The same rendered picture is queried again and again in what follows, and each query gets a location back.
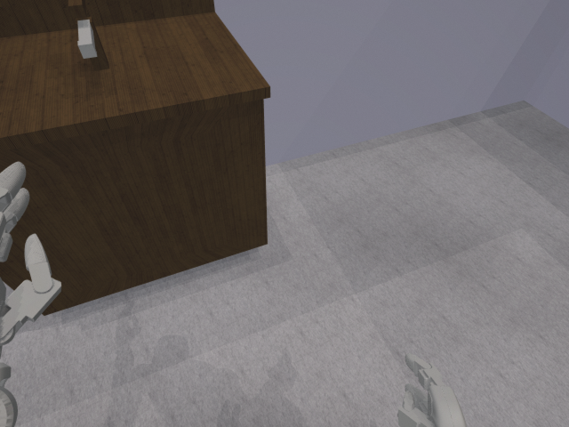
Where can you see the robot right hand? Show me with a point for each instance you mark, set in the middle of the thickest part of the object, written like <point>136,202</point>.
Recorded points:
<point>439,409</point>

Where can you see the robot left forearm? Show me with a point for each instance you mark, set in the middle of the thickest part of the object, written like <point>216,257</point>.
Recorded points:
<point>8,404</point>

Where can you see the counter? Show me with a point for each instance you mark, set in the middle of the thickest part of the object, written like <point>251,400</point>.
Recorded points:
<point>142,162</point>

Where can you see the tap lever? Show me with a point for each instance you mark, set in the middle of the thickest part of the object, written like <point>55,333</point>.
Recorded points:
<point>86,39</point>

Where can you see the robot left hand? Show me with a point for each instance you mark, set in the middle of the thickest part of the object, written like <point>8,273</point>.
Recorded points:
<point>30,299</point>

